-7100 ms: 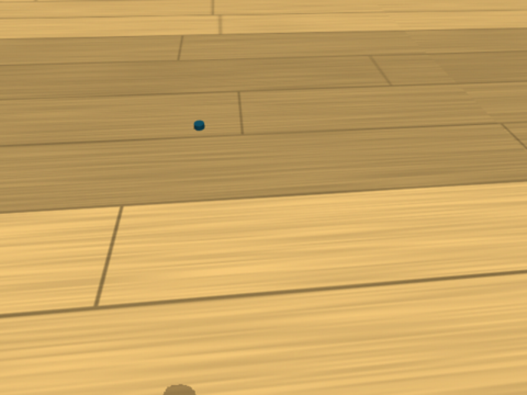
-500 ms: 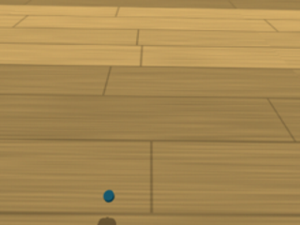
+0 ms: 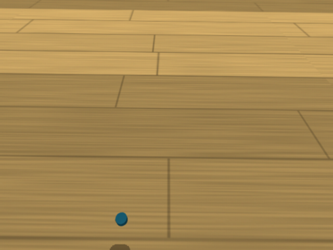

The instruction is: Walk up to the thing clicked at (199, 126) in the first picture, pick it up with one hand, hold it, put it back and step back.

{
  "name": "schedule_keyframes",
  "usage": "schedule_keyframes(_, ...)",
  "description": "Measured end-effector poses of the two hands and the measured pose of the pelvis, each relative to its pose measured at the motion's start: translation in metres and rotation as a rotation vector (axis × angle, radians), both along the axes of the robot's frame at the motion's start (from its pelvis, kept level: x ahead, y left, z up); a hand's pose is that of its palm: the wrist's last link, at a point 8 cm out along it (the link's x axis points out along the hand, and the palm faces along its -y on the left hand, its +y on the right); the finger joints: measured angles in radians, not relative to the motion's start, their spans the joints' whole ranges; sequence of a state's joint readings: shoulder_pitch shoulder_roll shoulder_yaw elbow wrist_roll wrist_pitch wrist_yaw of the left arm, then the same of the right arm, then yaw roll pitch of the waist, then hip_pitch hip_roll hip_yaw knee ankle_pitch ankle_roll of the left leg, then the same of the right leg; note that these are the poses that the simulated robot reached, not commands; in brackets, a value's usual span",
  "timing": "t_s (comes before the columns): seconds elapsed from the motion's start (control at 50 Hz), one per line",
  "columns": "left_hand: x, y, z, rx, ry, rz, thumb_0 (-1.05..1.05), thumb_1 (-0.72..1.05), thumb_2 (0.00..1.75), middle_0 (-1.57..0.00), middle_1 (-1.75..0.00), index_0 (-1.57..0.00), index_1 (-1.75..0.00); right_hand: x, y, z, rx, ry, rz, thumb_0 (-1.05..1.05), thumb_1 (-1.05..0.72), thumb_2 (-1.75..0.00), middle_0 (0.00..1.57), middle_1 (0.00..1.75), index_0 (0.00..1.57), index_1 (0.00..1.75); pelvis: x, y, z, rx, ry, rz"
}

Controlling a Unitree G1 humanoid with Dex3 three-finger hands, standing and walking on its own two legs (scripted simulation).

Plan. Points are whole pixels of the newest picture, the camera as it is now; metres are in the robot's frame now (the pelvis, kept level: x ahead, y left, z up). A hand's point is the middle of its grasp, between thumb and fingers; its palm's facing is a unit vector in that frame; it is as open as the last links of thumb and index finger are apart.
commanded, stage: stand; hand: left
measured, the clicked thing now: (121, 219) +0.47 +0.26 -0.77
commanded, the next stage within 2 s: none
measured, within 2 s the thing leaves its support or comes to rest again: neither
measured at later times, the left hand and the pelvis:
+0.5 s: hand out of the picture +0.07 +0.25 -0.16, palm faces -0.01 -0.94 -0.34, open 7.4 cm; pelvis +0.00 +0.00 +0.00, yaw +0 degrees
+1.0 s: hand out of the picture +0.08 +0.26 -0.15, palm faces -0.02 -0.94 -0.35, open 7.4 cm; pelvis +0.00 +0.00 +0.00, yaw +0 degrees
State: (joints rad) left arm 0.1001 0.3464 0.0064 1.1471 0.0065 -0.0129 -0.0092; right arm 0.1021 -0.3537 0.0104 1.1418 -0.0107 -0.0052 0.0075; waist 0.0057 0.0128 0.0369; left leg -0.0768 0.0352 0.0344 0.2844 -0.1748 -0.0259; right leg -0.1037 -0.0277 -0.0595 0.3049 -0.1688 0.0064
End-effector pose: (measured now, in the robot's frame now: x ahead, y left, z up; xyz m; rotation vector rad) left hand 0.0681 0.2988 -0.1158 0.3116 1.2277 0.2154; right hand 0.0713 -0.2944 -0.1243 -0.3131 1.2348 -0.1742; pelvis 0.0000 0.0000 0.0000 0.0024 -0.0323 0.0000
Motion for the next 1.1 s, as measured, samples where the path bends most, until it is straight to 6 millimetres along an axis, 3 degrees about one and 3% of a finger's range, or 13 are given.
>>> schedule_keyframes(1.1,0.0027,0.0001,-0.0019,-0.003,0.009,-0.011,0.01,0.9,0.9,-0.21,-0.3,-0.2,-0.3,0.0004,0.0004,0.0007,-0.004,0.012,-0.003,0.0,-0.9,-0.9,0.21,0.3,0.2,0.3,0.004,0.0015,0.0001,-0.002,0.006,-0.001)
